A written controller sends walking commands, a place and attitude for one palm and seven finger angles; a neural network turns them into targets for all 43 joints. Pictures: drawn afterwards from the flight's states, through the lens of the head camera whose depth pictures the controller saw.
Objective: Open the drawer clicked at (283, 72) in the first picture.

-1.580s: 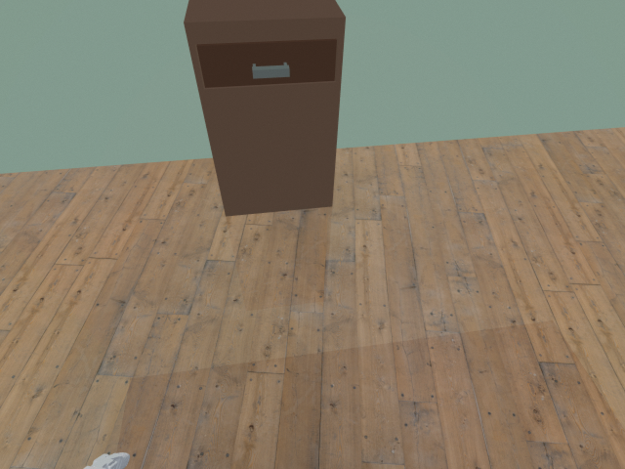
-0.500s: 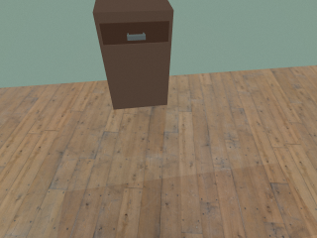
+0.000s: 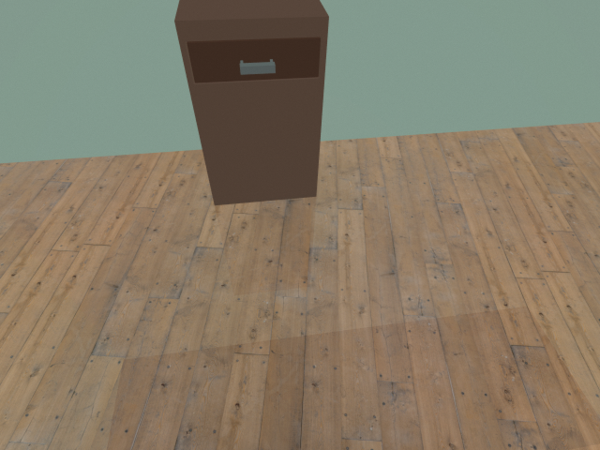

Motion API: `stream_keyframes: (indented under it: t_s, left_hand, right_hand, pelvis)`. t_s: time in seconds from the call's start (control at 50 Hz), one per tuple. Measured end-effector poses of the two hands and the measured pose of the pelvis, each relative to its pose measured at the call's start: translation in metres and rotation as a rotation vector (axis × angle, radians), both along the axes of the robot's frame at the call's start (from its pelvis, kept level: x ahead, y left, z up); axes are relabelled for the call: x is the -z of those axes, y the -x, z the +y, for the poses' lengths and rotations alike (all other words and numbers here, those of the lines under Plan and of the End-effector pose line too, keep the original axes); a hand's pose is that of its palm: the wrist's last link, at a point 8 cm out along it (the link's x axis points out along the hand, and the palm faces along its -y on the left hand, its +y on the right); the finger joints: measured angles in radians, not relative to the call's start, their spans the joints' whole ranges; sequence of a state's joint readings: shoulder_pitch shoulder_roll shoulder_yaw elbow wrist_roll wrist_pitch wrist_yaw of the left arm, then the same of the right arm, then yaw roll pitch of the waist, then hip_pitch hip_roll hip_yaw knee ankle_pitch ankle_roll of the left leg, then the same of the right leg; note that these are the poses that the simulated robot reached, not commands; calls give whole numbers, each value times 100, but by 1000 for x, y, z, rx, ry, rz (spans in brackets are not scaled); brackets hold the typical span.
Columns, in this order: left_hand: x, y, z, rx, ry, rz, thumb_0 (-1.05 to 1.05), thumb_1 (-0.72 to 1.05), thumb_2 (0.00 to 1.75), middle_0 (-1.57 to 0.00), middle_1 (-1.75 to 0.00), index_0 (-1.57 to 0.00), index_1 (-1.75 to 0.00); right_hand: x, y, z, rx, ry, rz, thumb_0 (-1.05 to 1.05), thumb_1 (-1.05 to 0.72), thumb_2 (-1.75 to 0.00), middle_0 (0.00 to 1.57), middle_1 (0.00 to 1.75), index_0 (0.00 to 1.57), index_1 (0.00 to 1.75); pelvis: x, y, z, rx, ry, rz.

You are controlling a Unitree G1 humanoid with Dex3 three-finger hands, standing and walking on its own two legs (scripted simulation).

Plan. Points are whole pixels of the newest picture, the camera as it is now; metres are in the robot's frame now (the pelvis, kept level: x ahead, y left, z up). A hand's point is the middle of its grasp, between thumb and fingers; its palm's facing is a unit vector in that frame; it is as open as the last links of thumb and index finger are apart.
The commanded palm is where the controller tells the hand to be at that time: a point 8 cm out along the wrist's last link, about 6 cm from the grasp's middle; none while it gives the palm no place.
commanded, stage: walk to a spot facing it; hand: left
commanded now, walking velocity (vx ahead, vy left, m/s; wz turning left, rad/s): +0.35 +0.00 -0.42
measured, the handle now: (257, 65) +1.32 +0.23 -0.08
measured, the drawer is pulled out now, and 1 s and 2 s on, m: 0.00 0.00 0.00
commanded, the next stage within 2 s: turn to face it in 1.28 s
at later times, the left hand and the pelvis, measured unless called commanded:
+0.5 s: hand out of the picture +0.15 +0.13 -0.18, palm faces -0.07 -0.98 -0.21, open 7.3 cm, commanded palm none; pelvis +0.12 -0.05 -0.02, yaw -8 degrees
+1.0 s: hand (232, 333) +0.37 +0.16 -0.20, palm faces -0.17 -0.97 -0.14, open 7.4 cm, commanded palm none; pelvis +0.36 -0.02 -0.02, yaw -15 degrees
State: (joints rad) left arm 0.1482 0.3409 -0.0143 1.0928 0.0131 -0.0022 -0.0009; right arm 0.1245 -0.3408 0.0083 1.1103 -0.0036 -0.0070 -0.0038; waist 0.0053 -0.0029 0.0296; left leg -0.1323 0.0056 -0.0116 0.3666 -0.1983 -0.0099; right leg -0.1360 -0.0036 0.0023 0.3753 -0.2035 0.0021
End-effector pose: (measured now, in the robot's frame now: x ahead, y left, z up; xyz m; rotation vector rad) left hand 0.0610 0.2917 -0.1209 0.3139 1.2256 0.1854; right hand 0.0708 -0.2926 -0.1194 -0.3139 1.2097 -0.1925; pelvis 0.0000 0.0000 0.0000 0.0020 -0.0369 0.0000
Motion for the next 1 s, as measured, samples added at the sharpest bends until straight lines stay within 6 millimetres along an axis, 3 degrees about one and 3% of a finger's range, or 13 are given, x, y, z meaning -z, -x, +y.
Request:
stream_keyframes:
  t_s: [0.12, 0.26, 0.32, 0.38, 0.44, 0.48, 0.52, 0.66, 0.76, 0.84, 0.9, 0.96, 1.0]
  left_hand:
    - [12, 8, -15, -7, 40, 48, 0, 91, 90, -20, -30, -20, -30]
    - [33, 15, -43, 9, 115, 177, 1, 91, 90, -20, -30, -20, -30]
    - [33, -4, -61, 42, 124, 215, 1, 91, 90, -20, -30, -20, -30]
    - [33, -41, -81, 68, 129, 171, 1, 91, 90, -20, -30, -20, -30]
    - [37, -72, -97, 56, 124, 79, 1, 91, 90, -20, -30, -20, -30]
    - [34, -83, -106, 35, 127, 56, 1, 91, 90, -20, -30, -20, -30]
    - [30, -89, -114, 31, 133, 72, 0, 91, 90, -20, -30, -20, -30]
    - [25, -105, -132, 49, 169, 216, 0, 91, 90, -20, -30, -20, -30]
    - [35, -131, -127, 9, 186, 271, 0, 91, 90, -20, -30, -20, -30]
    - [54, -164, -112, -10, 194, 322, 0, 91, 90, -20, -30, -20, -30]
    - [63, -205, -97, 12, 191, 334, 1, 91, 90, -20, -30, -20, -30]
    - [57, -266, -87, 63, 180, 266, 1, 91, 90, -20, -30, -20, -30]
    - [50, -310, -83, 99, 175, 205, 1, 91, 90, -20, -30, -20, -30]
  right_hand:
    - [11, 9, 15, 28, -37, 22, 1, -90, -90, 20, 30, 20, 29]
    - [31, 38, 36, 142, -102, 87, 1, -90, -90, 20, 30, 20, 29]
    - [36, 57, 38, 219, -133, 133, 1, -90, -90, 21, 30, 20, 29]
    - [45, 75, 35, 264, -159, 224, 1, -90, -90, 21, 30, 20, 29]
    - [50, 76, 28, 273, -178, 313, 1, -90, -90, 21, 30, 20, 29]
    - [46, 59, 21, 271, -177, 316, 1, -90, -90, 21, 30, 20, 29]
    - [40, 29, 13, 269, -170, 270, 1, -90, -90, 20, 30, 20, 29]
    - [24, -110, -2, 259, -162, 5, 1, -91, -90, 20, 30, 19, 29]
    - [22, -209, 8, 194, -164, -92, 1, -91, -90, 20, 30, 19, 29]
    - [29, -282, 21, 157, -142, -159, 1, -90, -90, 20, 30, 19, 29]
    - [30, -305, 30, 183, -124, -186, 0, -90, -90, 20, 30, 19, 29]
    - [24, -301, 40, 245, -125, -146, 0, -90, -90, 20, 30, 20, 29]
    - [17, -296, 36, 314, -94, -133, -1, -94, -90, 21, 30, 20, 29]
  pelvis:
    - [4, -13, 0, 32, 2, 10]
    - [15, -42, -4, 102, -14, 27]
    - [15, -60, -14, 132, -25, 29]
    - [20, -78, -28, 143, -16, 27]
    - [26, -97, -43, 130, -6, 17]
    - [22, -112, -49, 131, -4, 11]
    - [15, -127, -53, 145, -8, 12]
    - [4, -184, -54, 184, -2, 28]
    - [12, -235, -45, 187, 21, 28]
    - [30, -286, -32, 200, 34, 23]
    - [34, -314, -24, 225, 29, 5]
    - [24, -340, -19, 252, 24, -7]
    - [16, -355, -17, 265, 21, -9]
